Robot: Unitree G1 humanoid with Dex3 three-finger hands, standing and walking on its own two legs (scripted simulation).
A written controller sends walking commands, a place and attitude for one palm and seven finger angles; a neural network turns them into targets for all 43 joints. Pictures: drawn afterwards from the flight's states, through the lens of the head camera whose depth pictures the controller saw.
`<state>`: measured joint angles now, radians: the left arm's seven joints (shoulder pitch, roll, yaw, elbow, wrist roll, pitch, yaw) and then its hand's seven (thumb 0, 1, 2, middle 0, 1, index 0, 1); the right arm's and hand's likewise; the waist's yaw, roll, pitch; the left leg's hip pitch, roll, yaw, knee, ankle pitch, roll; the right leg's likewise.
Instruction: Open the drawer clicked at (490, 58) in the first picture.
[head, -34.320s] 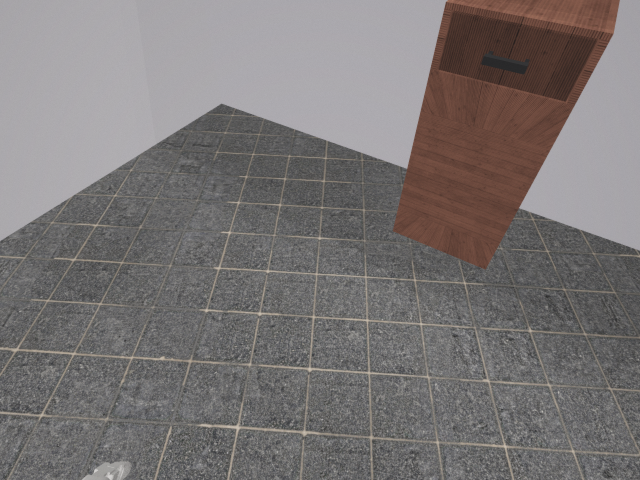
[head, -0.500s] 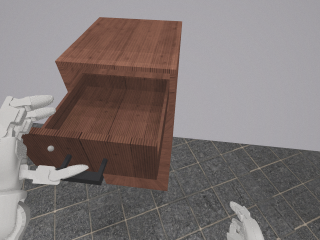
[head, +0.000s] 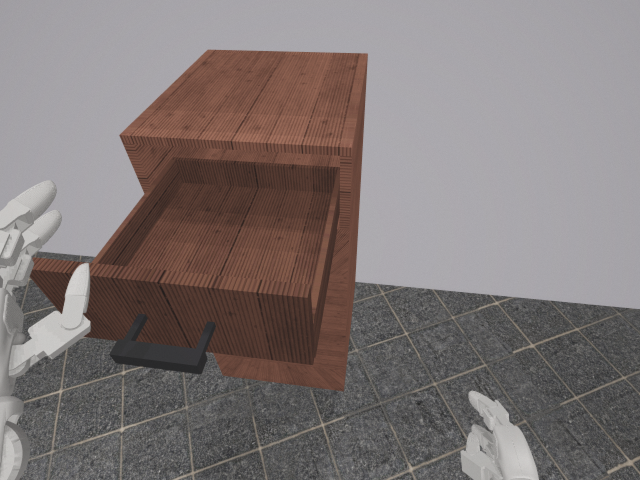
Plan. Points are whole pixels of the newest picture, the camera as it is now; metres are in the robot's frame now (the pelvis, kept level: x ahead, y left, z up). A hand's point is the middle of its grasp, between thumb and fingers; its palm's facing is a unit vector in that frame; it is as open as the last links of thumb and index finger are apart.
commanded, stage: draw the hand back to the body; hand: left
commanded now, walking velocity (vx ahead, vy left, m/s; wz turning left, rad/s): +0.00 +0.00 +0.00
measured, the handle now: (166, 341) +0.26 +0.25 +0.04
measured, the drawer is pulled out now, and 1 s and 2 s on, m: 0.30 0.30 0.30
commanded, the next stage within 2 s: step back with the hand held close in 0.16 s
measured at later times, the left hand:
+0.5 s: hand (77, 331) +0.17 +0.23 +0.20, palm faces +0.38 -0.79 -0.47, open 7.4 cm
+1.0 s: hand out of the picture +0.11 +0.27 +0.20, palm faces +0.44 -0.75 -0.49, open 7.4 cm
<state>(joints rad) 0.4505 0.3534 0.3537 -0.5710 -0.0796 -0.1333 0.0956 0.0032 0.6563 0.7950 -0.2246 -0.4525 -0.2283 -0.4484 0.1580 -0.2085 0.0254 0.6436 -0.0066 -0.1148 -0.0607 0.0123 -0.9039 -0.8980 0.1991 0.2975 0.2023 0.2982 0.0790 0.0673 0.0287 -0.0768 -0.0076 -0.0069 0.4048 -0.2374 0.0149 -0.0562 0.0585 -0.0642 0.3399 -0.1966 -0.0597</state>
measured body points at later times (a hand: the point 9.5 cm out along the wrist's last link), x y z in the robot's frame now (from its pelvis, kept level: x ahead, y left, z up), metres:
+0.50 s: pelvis -0.02 +0.00 -0.01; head -0.01 -0.01 +0.44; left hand +0.14 +0.27 +0.23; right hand +0.16 -0.23 -0.09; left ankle -0.01 +0.11 -0.74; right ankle +0.00 -0.08 -0.74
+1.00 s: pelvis -0.08 +0.03 -0.02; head -0.06 +0.05 +0.43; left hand +0.08 +0.31 +0.23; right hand +0.11 -0.20 -0.08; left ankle +0.00 +0.11 -0.74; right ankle -0.03 -0.08 -0.74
